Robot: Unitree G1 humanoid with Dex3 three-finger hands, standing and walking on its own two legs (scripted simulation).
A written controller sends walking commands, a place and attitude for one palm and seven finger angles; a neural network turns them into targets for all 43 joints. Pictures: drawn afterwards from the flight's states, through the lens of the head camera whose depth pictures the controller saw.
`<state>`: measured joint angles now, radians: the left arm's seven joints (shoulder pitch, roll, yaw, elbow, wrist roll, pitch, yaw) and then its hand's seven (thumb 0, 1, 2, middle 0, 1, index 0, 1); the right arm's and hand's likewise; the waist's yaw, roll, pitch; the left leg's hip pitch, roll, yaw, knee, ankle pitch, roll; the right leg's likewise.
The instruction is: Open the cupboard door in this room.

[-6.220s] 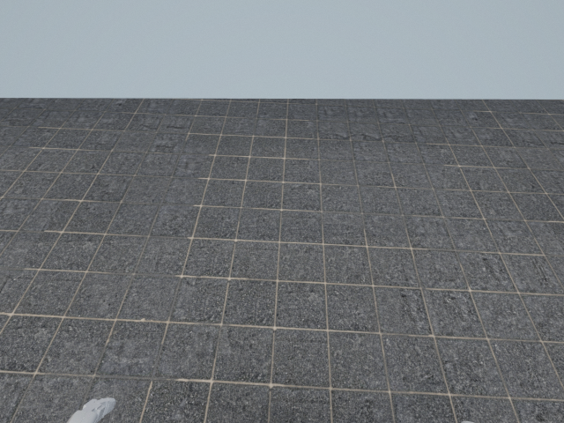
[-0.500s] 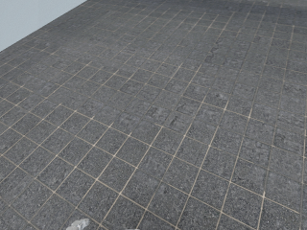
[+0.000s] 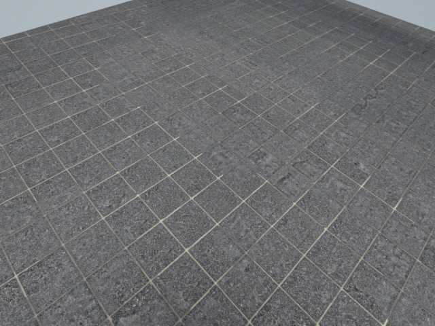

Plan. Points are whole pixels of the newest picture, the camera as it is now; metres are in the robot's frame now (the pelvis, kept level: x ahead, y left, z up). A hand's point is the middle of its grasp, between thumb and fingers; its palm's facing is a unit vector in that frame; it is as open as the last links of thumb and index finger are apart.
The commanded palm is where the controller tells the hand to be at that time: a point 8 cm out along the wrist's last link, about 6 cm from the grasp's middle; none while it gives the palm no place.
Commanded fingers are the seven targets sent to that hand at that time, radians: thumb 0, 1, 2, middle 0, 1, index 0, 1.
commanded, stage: turn or walk to find it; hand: left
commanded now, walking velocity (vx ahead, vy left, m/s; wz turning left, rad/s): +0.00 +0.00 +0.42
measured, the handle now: out of the picture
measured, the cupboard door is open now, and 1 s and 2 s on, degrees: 0 0 0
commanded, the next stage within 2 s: none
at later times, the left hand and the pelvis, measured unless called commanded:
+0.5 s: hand out of the picture +0.06 +0.18 -0.13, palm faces +0.19 -0.94 -0.28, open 7.4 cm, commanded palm none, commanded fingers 0.00 0.90 0.90 -0.20 -0.30 -0.20 -0.30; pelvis -0.03 -0.03 +0.00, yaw +11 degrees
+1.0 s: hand out of the picture -0.14 +0.18 -0.18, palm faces +0.49 -0.84 -0.23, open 7.4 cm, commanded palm none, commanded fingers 0.00 0.90 0.90 -0.20 -0.30 -0.20 -0.30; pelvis -0.07 -0.01 +0.00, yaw +26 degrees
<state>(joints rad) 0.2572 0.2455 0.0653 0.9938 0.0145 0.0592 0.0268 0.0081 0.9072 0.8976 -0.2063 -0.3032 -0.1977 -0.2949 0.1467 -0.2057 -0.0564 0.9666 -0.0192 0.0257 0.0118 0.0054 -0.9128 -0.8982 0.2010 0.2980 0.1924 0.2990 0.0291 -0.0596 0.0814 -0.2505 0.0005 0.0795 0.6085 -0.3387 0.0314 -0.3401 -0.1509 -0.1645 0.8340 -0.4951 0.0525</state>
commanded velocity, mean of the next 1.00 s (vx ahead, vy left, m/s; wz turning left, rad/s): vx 0.00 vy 0.00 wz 0.42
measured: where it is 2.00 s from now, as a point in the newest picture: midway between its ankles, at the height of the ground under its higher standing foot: outside the picture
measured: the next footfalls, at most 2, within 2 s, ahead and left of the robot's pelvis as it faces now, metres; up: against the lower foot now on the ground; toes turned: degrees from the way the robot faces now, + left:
right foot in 0.48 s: +0.03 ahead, -0.13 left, +0.00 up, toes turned +8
left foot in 0.98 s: -0.10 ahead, +0.09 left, +0.00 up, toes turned +30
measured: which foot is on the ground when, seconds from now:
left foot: down 0.00-0.48, up 0.50-0.96, down 0.98-1.00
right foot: up 0.00-0.46, down 0.48-0.98, up 1.00-1.00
